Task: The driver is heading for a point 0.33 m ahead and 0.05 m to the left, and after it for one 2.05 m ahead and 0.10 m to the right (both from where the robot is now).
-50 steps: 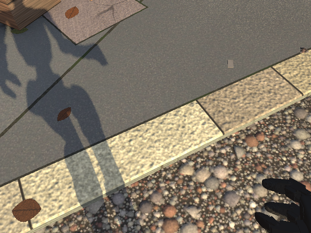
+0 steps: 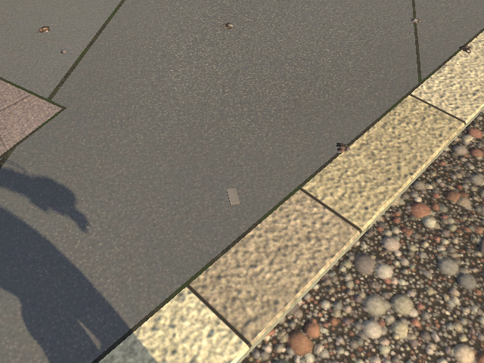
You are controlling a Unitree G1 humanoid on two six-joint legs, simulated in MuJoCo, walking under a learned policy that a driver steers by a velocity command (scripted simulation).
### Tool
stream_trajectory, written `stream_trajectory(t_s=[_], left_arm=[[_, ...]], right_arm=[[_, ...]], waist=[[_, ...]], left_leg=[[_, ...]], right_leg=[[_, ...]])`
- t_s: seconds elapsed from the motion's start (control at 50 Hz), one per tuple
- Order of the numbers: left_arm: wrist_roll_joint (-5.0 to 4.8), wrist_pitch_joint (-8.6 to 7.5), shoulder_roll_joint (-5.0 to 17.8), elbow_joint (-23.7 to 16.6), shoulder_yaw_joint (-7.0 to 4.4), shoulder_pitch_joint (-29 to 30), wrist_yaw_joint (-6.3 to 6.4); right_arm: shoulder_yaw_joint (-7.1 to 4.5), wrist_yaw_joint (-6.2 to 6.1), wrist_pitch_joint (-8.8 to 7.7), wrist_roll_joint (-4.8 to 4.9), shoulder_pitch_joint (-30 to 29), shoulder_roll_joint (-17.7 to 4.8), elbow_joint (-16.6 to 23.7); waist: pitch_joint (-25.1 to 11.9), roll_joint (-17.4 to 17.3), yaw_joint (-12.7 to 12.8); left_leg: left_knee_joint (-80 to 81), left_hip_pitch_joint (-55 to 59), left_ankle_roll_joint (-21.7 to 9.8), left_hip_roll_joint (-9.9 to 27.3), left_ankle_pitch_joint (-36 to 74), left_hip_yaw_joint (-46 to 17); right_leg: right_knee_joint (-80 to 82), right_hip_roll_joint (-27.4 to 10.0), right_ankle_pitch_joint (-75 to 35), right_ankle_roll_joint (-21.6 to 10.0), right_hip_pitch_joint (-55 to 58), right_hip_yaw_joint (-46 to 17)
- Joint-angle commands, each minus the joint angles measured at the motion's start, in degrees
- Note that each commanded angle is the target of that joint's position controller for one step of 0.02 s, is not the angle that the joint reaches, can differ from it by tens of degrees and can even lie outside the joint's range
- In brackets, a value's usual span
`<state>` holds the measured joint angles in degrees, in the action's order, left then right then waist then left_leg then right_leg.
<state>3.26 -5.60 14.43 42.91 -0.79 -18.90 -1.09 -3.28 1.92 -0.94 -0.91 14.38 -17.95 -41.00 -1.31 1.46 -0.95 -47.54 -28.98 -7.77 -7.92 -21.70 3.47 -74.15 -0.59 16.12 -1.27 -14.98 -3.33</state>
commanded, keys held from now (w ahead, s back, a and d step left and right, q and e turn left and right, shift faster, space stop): w+q+shift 0.28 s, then w+e+shift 0.72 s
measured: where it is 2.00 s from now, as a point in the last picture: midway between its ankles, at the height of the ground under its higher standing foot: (252, 73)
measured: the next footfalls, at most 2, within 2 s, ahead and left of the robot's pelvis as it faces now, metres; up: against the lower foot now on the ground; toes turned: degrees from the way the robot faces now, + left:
right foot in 0.28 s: +0.55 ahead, -0.07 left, +0.04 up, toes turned +20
left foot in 0.56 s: +0.55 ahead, +0.21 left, +0.04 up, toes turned +18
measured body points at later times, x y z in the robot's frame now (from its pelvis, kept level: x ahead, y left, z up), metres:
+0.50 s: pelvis +0.45 +0.06 +0.06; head +0.48 +0.08 +0.51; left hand +0.36 +0.34 -0.07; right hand +0.75 -0.12 +0.00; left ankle +0.40 +0.15 -0.61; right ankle +0.50 -0.08 -0.68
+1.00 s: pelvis +0.91 +0.13 +0.04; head +0.94 +0.13 +0.49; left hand +1.07 +0.41 -0.06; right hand +0.94 -0.15 -0.08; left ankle +0.65 +0.26 -0.50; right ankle +0.99 +0.12 -0.65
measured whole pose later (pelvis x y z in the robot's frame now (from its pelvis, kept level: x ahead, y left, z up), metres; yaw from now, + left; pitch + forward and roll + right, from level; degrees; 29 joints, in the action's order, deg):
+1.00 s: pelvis +0.91 +0.13 +0.04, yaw -5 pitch +1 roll +0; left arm 0.9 -0.1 19.6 40.4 -3.6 -10.8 -2.3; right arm -1.1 -0.6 -4.2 -2.1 19.5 -16.0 -44.8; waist 3.2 0.6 0.2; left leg -79.7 -7.4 0.7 0.8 -20.0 1.8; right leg -44.2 9.4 15.9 -12.2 -30.6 6.3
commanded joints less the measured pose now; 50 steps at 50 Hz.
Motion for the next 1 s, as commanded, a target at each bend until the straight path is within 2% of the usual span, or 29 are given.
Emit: stream_trajectory(t_s=[0.02, 0.08, 0.16, 0.2, 0.26, 0.3, 0.32, 0.34, 0.36, 0.38, 0.42, 0.48, 0.5, 0.54, 0.56, 0.58, 0.6, 0.62, 0.64, 0.68, 0.74, 0.8, 0.86, 0.9, 0.92, 0.94, 0.96, 0.98, 1.0], left_arm=[[0.99, -2.13, 6.04, -10.72, -0.62, 7.85, -0.16], [1.67, 1.63, 5.60, -11.09, 0.22, 7.99, -0.29], [0.24, 1.68, 3.44, -15.82, 1.79, 21.11, -1.16], [-0.71, 1.41, 2.64, -15.93, 2.28, 23.32, -0.90], [-1.58, 1.49, 7.25, -14.10, 0.71, 16.70, 0.97], [-1.53, 1.54, 13.05, -8.34, -2.42, -3.95, 2.54], [-0.05, 1.12, 14.98, -4.82, -4.10, -11.56, 2.30], [-0.86, 1.89, 13.33, -3.64, -4.72, -15.07, 2.08], [-0.30, 1.85, 11.70, -2.84, -3.99, -13.28, 2.08], [-0.75, 1.67, 10.32, -2.56, -3.90, -9.13, 2.57], [-0.46, 0.20, 7.86, 1.53, -3.27, -6.55, 2.88], [-1.74, 0.46, 7.92, -0.32, -2.79, 4.37, 2.25], [-1.89, 1.06, 10.78, -2.00, -3.44, 11.38, 1.50], [-1.69, 1.23, 13.95, -4.00, -4.65, 20.24, -0.06], [-1.24, 0.71, 10.92, -3.40, -3.81, 20.09, -0.59], [-1.80, 0.43, 5.10, -5.64, -2.18, 20.54, -0.09], [-3.13, 1.23, 5.95, -7.98, -2.20, 17.74, 0.07], [-2.09, 2.02, 6.35, -8.14, -2.30, 13.54, -0.35], [-0.97, 2.72, 6.40, -6.64, -2.10, 10.14, -1.13], [-1.65, 4.28, 6.98, -3.03, -2.78, 4.72, -2.85], [-2.44, 4.84, 5.76, -5.59, -2.37, 11.37, -3.73], [-2.76, 4.54, 4.08, -7.47, -1.11, 15.06, -4.30], [-2.79, 4.79, 4.60, -7.46, -0.92, 12.55, -4.67], [-2.76, 4.87, 9.67, -2.09, -3.20, -7.50, -3.51], [-2.52, 4.73, 12.61, 1.45, -4.85, -18.68, -2.35], [-4.06, 5.70, 15.27, 1.58, -6.72, -14.18, -0.92], [-1.30, 6.03, 22.20, -1.63, -7.52, -7.34, -0.67], [-1.94, 6.22, 21.82, -3.59, -8.21, -8.28, -0.08], [-2.07, 5.85, 17.76, -2.63, -7.33, -7.21, 0.77]], right_arm=[[-3.09, -1.66, -1.11, 0.12, 8.51, -9.46, -0.29], [-1.84, -1.53, -2.51, 1.01, 6.76, -6.93, 0.21], [-2.16, -1.88, -3.06, 1.24, 9.42, -7.94, -1.18], [-2.67, -1.94, -3.01, 1.47, 11.81, -9.13, -2.68], [-3.42, -2.64, -3.58, 1.46, 9.38, -12.02, -2.34], [-3.44, -1.93, -4.03, 0.49, 6.35, -13.59, -1.82], [-1.25, -2.02, -4.38, 2.36, 13.27, -5.62, -1.94], [0.96, -1.98, -4.32, 0.90, 8.00, -2.25, -2.10], [1.33, -2.09, -3.66, 0.88, 3.83, -2.60, -0.63], [1.16, -1.51, -3.19, -0.85, -3.62, -4.78, 1.70], [1.42, -0.09, -2.63, -2.17, -12.17, -4.43, 6.81], [2.59, 0.77, -0.88, -2.07, -9.26, -2.66, 9.75], [3.06, 1.33, -0.44, -0.95, -3.54, -2.11, 9.15], [0.25, -0.06, 0.30, 0.63, 29.42, -6.09, -2.84], [-1.29, -1.41, 0.03, 0.86, 34.91, -9.07, -4.84], [-1.03, -2.64, -0.51, -1.28, 31.57, -11.46, -1.03], [-0.43, -3.30, -0.81, -1.56, 16.23, -11.67, 3.45], [0.07, -3.16, -1.66, -1.40, 7.46, -9.28, 5.64], [0.49, -2.52, -2.70, -1.17, 4.01, -6.73, 5.82], [0.46, -2.12, -4.02, -1.24, 0.83, -4.93, 5.55], [0.49, -1.67, -5.91, -0.94, 3.51, -4.03, 1.70], [0.77, -2.22, -6.27, -0.86, 4.55, -2.80, -1.40], [-0.44, -3.61, -6.13, -0.56, 6.62, -8.14, -2.50], [-1.86, -4.31, -4.30, -1.11, 0.77, -11.96, -0.65], [-1.94, -3.99, -3.50, -1.00, -2.31, -11.62, 0.31], [-0.71, -2.63, -3.83, -1.88, -3.70, -5.62, -0.01], [1.34, -2.14, -4.67, -1.07, 6.01, -0.77, 6.00], [1.71, -2.22, -6.04, -0.98, 3.72, -4.04, 7.87], [1.86, -2.24, -6.88, -1.23, -0.14, -5.79, 7.82]], waist=[[3.42, 0.45, 0.20], [6.11, -0.69, 2.91], [8.43, -1.33, -0.61], [4.82, -3.91, -2.88], [-3.30, -5.70, 0.93], [-15.55, -0.65, 11.44], [-23.58, 15.52, 9.68], [-28.96, 19.65, 12.46], [-25.35, 12.38, 11.51], [-17.70, 1.69, 10.98], [-5.75, 1.51, 7.05], [0.50, 0.91, -3.95], [0.71, 3.34, -9.15], [-2.76, -0.93, -23.43], [-6.91, -12.68, -27.84], [-5.74, -19.77, -24.45], [2.07, -12.35, -13.91], [6.89, -9.23, -6.58], [9.17, -8.32, -3.02], [9.91, -8.09, 1.17], [12.42, -5.92, 1.32], [9.58, -3.36, 2.25], [1.98, -6.18, 5.04], [-8.40, -8.79, 15.66], [-12.11, -5.92, 20.65], [-6.78, 6.14, 16.78], [-12.91, 14.14, 4.63], [-21.93, 6.73, 8.81], [-10.60, -0.87, 7.59]], left_leg=[[32.24, 21.44, -9.99, 14.92, -0.45, -37.54], [35.32, 11.56, -9.94, 8.99, 7.00, -26.31], [37.58, 9.64, -7.32, 5.39, 35.07, -21.32], [36.66, 15.04, -4.88, 6.39, 49.40, -21.85], [24.81, 22.68, -1.31, 7.95, 70.40, -24.34], [2.26, 16.90, -0.03, 7.45, 65.49, -21.95], [-21.93, -2.62, 5.41, 4.18, 43.98, -18.95], [-32.71, -7.48, 6.47, 0.87, -3.09, -11.66], [-35.97, -15.91, 6.25, 1.84, -5.81, -11.05], [-31.69, -15.26, 4.84, 4.74, -3.41, -10.18], [-27.39, -14.10, 2.81, 9.04, -8.59, -15.22], [-12.77, -1.14, 3.76, 11.39, -16.12, -10.65], [-0.16, 15.70, 4.85, 9.49, -14.79, -5.17], [2.49, 59.32, 7.04, 4.18, -2.04, 7.53], [6.85, 65.68, 7.74, 9.68, -0.65, -1.72], [21.26, 53.78, 8.33, 25.40, -23.24, -25.95], [35.71, 37.12, 6.42, 31.73, -30.42, -42.79], [37.46, 29.46, 3.44, 33.45, -29.32, -43.18], [37.61, 24.96, 2.03, 31.43, -22.61, -36.40], [39.84, 22.13, 1.06, 25.56, -9.64, -20.34], [40.76, 24.83, 2.92, 20.29, 24.74, -2.48], [41.20, 27.84, 4.85, 16.10, 39.85, 9.17], [31.67, 30.25, 5.90, 18.29, 78.13, 11.37], [7.54, 29.17, 5.80, 20.61, 87.26, 9.15], [-12.78, 22.37, 5.46, 18.23, 75.31, 8.79], [-34.71, 4.99, 6.62, 6.42, 10.28, 7.01], [-52.20, -15.04, 9.05, 3.89, -7.21, -0.43], [-53.10, -20.58, 8.34, 4.90, -3.58, -9.15], [-45.74, -22.55, 7.70, 8.16, 0.09, -10.09]], right_leg=[[-5.91, -3.31, -1.62, 0.52, -30.37, -2.58], [3.14, -5.11, 3.05, 2.30, -26.21, 0.90], [25.06, -1.62, -9.59, 4.18, -20.79, 6.94], [34.10, 1.51, -17.48, 3.24, -14.91, 8.13], [40.42, 4.92, -15.40, 1.31, -0.83, 5.59], [39.69, 2.31, -6.72, -0.43, 24.84, 6.06], [40.11, -12.48, 4.01, -7.28, 47.11, -13.55], [42.96, -20.80, 3.09, -9.14, 50.50, -25.58], [48.38, -21.91, 6.73, -10.74, 48.70, -31.14], [55.11, -19.45, 8.80, -10.22, 36.66, -30.02], [58.36, -17.80, 7.41, -9.73, 19.77, -28.33], [64.71, -12.54, 9.60, -7.19, -4.26, -16.38], [66.72, -7.81, 9.80, -6.06, -17.64, -9.62], [53.04, -1.73, 1.62, -3.23, -42.87, -0.66], [28.19, 4.34, 14.35, -2.58, -46.06, -0.19], [6.26, 6.85, 19.92, -2.80, -47.11, -5.63], [1.38, 4.60, 7.50, -3.17, -47.79, -7.32], [-0.93, 0.30, -0.05, -2.88, -46.39, -5.92], [-1.43, -1.84, -2.05, -1.95, -43.19, -4.13], [-1.33, -4.07, -2.67, -0.08, -38.59, -1.72], [3.00, -3.81, -7.74, -1.28, -39.00, 1.68], [16.89, -2.49, -12.76, -4.68, -31.13, 9.18], [28.54, 4.27, -15.51, -7.62, -11.17, 16.31], [30.56, 6.97, -11.79, -10.09, 8.51, 12.56], [37.45, 6.06, -13.11, -12.49, 22.01, 7.99], [39.35, 3.28, -9.02, -13.49, 29.24, 0.93], [39.24, -8.92, -19.53, -23.38, 41.21, -26.12], [51.92, -13.35, -1.12, -28.71, 45.16, -41.33], [58.99, -12.97, 5.15, -25.18, 35.05, -42.53]])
